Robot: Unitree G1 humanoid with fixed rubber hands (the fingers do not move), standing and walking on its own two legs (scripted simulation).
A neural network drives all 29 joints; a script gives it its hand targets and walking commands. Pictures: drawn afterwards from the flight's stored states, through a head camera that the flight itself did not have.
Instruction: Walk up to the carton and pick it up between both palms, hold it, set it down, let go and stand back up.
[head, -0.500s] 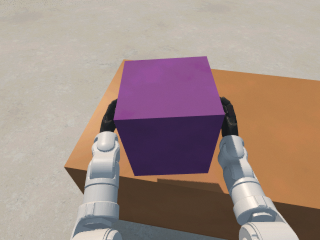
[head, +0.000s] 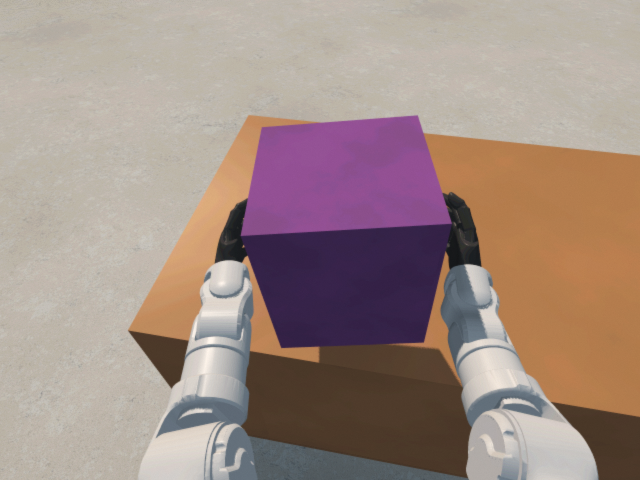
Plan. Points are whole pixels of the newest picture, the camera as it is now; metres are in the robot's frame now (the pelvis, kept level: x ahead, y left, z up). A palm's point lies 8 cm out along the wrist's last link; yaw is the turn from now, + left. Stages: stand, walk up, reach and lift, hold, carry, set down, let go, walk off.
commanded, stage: set down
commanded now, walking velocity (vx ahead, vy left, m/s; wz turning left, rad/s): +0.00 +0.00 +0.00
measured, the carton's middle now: (345, 238) +0.42 -0.02 +0.07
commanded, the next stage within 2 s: none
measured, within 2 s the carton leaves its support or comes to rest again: neither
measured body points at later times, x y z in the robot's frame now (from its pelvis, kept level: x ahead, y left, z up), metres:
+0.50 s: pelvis +0.01 +0.00 +0.00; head +0.07 +0.01 +0.45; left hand +0.43 +0.12 +0.04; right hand +0.41 -0.18 +0.05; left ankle -0.02 +0.14 -0.75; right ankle +0.00 -0.09 -0.75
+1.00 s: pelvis +0.01 +0.00 -0.01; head +0.11 -0.01 +0.43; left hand +0.44 +0.10 +0.01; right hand +0.42 -0.20 +0.02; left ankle -0.02 +0.14 -0.75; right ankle +0.00 -0.09 -0.75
